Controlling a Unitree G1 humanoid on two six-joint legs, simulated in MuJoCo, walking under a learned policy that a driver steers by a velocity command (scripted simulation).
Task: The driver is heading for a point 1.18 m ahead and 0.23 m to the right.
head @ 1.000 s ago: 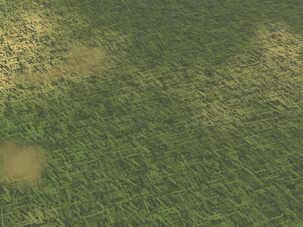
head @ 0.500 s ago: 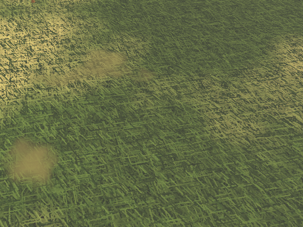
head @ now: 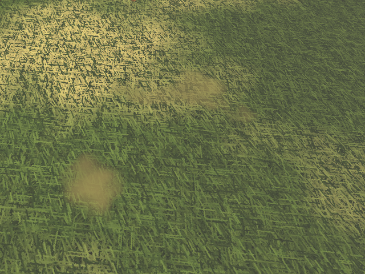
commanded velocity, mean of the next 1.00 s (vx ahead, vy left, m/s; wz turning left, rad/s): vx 0.47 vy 0.00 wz -0.26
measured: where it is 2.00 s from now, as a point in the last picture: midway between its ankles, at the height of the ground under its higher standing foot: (239, 159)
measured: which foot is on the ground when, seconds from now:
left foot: down 0.00-0.16, up 0.18-0.62, down 0.64-1.00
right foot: up 0.00-0.14, down 0.16-0.66, up 0.68-1.00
